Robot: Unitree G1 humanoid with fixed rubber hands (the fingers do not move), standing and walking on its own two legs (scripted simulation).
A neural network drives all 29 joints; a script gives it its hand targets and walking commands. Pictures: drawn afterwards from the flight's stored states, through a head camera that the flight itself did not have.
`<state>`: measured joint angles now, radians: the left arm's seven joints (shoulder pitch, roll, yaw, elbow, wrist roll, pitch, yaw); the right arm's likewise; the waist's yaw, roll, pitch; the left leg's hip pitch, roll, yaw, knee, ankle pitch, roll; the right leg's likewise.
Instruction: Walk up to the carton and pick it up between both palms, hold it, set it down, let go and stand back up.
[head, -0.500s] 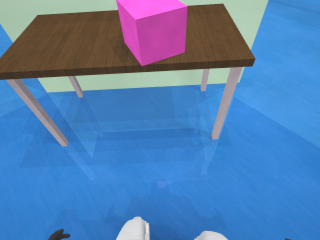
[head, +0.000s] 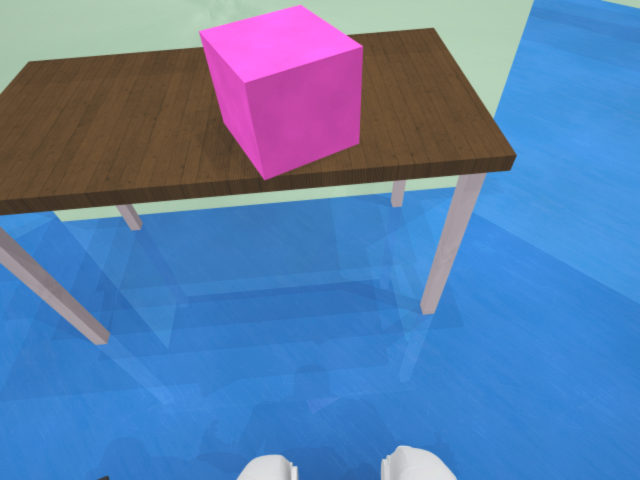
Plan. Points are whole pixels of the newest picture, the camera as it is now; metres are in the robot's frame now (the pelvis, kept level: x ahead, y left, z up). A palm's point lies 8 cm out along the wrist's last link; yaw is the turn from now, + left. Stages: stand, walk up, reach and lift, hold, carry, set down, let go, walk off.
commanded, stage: walk up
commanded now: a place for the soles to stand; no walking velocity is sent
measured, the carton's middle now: (283, 90) +0.79 +0.07 +0.07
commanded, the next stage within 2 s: none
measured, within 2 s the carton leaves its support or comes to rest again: neither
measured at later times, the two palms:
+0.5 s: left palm (74, 450) +0.19 +0.36 -0.10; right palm (551, 425) +0.19 -0.29 -0.10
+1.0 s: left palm (116, 382) +0.27 +0.32 -0.08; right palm (514, 387) +0.24 -0.25 -0.09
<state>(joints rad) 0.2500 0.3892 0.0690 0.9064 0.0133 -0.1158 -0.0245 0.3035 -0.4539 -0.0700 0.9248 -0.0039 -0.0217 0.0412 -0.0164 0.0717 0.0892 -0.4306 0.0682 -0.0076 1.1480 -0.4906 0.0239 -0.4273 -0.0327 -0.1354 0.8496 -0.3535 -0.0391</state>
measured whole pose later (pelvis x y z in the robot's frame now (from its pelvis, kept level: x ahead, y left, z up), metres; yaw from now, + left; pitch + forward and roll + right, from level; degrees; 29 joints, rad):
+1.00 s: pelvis +0.15 +0.04 +0.03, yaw +0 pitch -4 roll +0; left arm -0.01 0.31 0.01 1.15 0.00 -0.04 0.00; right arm 0.06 -0.35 0.00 1.13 0.00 -0.03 0.01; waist -0.01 0.01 0.11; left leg -0.23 0.03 0.05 0.64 -0.35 0.00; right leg -0.28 -0.06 -0.09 0.64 -0.29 0.00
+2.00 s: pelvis +0.30 +0.05 +0.01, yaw +3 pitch -4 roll -3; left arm 0.20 0.37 0.05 0.87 0.01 -0.09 -0.02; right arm 0.30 -0.44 -0.07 0.94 -0.01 -0.03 0.04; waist -0.02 0.10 0.10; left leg -0.43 0.08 -0.02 1.12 -0.52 0.02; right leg -0.39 -0.03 -0.14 0.79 -0.32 -0.03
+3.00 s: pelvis +0.38 +0.07 +0.03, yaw -1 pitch -4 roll +1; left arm 0.09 0.34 -0.01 1.10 0.01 -0.04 0.02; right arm 0.07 -0.37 -0.04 1.10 0.00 -0.01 0.02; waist -0.01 0.02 0.13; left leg -0.24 0.05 0.14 0.68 -0.37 0.01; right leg -0.27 -0.04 0.01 0.70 -0.36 0.02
